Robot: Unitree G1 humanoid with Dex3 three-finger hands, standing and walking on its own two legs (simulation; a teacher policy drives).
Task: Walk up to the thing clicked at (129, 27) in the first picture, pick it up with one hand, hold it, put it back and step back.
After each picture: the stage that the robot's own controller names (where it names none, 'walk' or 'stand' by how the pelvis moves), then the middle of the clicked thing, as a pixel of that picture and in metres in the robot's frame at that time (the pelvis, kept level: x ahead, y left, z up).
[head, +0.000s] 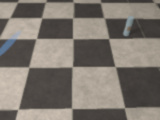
stand; (128, 26) +1.64 -0.55 -0.66
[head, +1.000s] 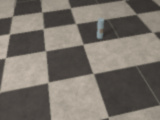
walk; (100, 28) +1.58 -0.09 -0.63
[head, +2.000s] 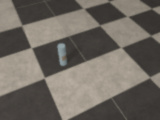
walk; (62, 55) +1.06 +0.25 -0.64
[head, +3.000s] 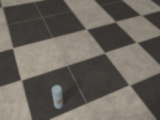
walk; (57, 97) +0.61 +0.20 -0.63
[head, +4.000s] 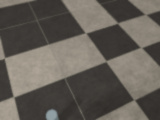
stand; out of the picture +0.39 +0.20 -0.63
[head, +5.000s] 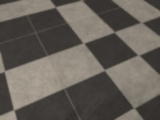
stand; out of the picture +0.37 +0.21 -0.66
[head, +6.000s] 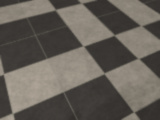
stand; out of the picture +0.35 +0.21 -0.66
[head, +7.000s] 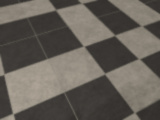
stand; out of the picture +0.35 +0.21 -0.66
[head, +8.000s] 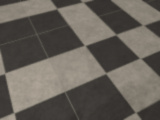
go down; out of the picture +0.34 +0.20 -0.66
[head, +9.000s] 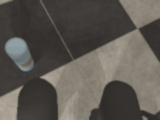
go down; (22, 57) +0.43 +0.24 -0.27
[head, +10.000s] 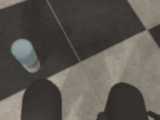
approach; (28, 58) +0.42 +0.25 -0.25
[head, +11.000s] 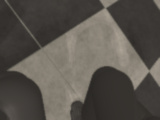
close in; out of the picture +0.40 +0.29 -0.15
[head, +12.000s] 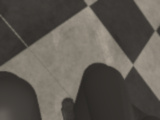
close; out of the picture +0.41 +0.30 -0.15
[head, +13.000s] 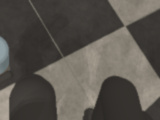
lift; out of the picture +0.34 +0.28 -0.08
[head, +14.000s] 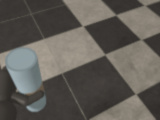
hold; (30, 85) +0.31 +0.17 +0.06
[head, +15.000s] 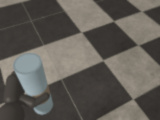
hold; (37, 88) +0.32 +0.16 +0.03
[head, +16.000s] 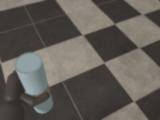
hold; (37, 87) +0.32 +0.16 +0.03
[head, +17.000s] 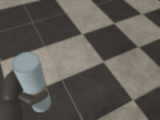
crouch; (35, 86) +0.32 +0.17 +0.03
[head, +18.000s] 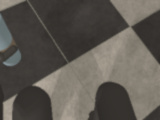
crouch; (0, 42) +0.45 +0.24 -0.06
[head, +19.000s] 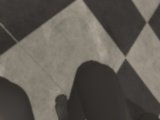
lower; out of the picture +0.42 +0.30 -0.16
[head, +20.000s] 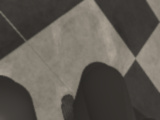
lower; out of the picture +0.41 +0.30 -0.16
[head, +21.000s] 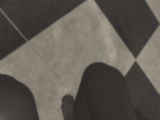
lower; out of the picture +0.41 +0.30 -0.16
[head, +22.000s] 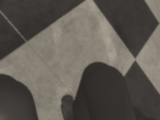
lower; out of the picture +0.40 +0.30 -0.16
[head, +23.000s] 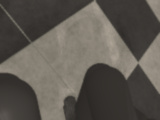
open; out of the picture +0.39 +0.30 -0.16
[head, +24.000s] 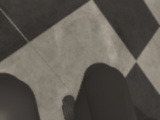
withdraw; out of the picture +0.37 +0.30 -0.16
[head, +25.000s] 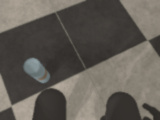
walk; (38, 72) +0.42 +0.24 -0.34
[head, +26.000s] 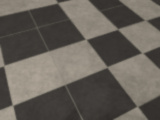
stand; out of the picture +0.36 +0.20 -0.59
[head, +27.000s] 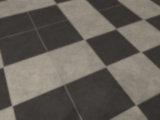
stand; out of the picture +0.36 +0.22 -0.60
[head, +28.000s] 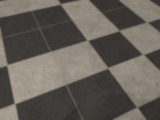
stand; out of the picture +0.36 +0.21 -0.61
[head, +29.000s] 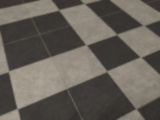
stand; out of the picture +0.37 +0.21 -0.66
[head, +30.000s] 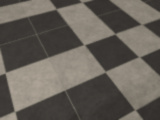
stand; out of the picture +0.34 +0.21 -0.66
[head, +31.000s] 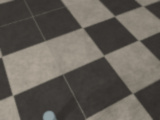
walk; out of the picture +0.36 +0.22 -0.64
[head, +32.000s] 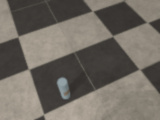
walk; (64, 89) +0.57 +0.19 -0.63
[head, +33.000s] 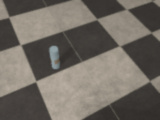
walk; (54, 58) +0.86 +0.23 -0.64
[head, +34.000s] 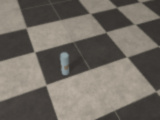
stand; (64, 64) +0.95 +0.18 -0.65
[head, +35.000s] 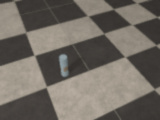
stand; (64, 66) +0.98 +0.20 -0.66
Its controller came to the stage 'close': yes
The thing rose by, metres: 0.67
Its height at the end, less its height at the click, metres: +0.00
